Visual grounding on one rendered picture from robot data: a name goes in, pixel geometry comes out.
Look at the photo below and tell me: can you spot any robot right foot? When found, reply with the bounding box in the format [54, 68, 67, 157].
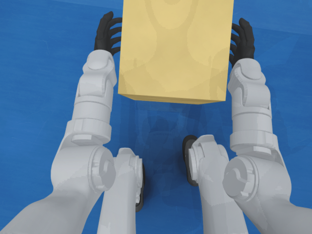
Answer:
[182, 135, 198, 187]

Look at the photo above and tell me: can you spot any carton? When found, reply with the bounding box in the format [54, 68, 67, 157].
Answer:
[118, 0, 234, 104]

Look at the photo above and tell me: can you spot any right robot hand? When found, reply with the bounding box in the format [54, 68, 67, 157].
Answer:
[229, 18, 255, 68]

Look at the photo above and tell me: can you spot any left robot forearm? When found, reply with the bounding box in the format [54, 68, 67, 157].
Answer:
[51, 50, 117, 179]

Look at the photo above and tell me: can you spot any right robot forearm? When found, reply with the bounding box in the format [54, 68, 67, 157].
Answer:
[227, 58, 287, 171]

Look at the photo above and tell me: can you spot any robot left upper arm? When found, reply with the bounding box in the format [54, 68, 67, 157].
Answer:
[0, 145, 116, 234]

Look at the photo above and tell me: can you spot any left robot thigh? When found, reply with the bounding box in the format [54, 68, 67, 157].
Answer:
[97, 154, 143, 234]

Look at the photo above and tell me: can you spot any left robot hand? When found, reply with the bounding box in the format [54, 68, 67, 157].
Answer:
[94, 11, 122, 56]

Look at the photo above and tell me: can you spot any robot right upper arm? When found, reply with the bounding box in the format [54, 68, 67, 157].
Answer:
[222, 155, 312, 234]

